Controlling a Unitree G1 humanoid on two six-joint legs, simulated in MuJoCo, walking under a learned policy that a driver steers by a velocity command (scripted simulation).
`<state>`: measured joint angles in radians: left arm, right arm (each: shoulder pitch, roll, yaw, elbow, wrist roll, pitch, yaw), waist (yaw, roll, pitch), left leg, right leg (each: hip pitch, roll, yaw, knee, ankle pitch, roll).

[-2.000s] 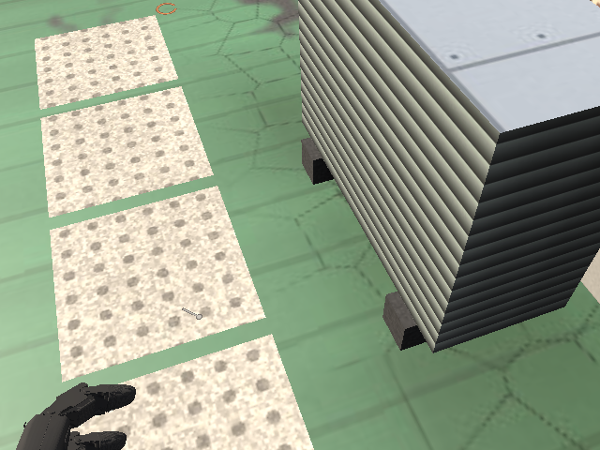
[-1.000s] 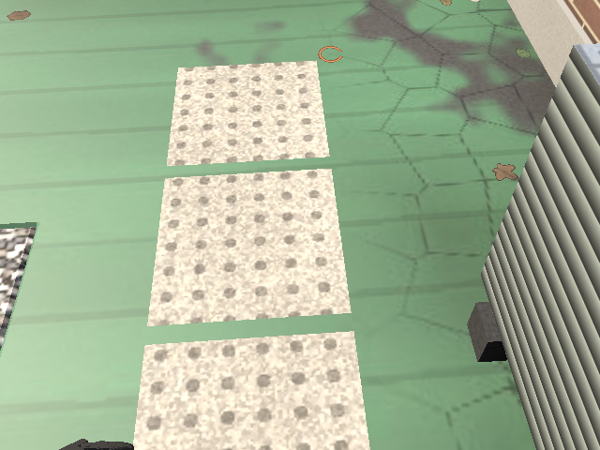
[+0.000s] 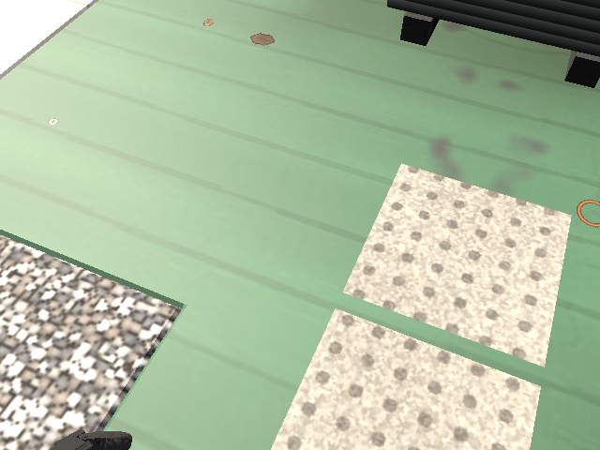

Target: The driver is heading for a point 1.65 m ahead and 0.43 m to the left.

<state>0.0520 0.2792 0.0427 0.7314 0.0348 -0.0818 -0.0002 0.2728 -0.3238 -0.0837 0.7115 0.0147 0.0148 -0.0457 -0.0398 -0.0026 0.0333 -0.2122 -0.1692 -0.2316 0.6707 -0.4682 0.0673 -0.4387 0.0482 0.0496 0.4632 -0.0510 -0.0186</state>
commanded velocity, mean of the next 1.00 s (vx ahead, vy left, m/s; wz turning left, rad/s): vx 0.02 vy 0.00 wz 0.52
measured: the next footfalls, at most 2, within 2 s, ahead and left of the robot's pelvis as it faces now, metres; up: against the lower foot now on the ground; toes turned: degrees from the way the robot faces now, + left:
left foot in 0.38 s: +0.03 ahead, +0.16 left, +0.00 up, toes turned +23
right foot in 0.94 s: +0.14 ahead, -0.06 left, +0.00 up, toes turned +33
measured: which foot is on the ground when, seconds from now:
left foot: up 0.00-0.36, down 0.38-1.00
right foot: down 0.00-0.38, up 0.40-0.92, down 0.94-1.00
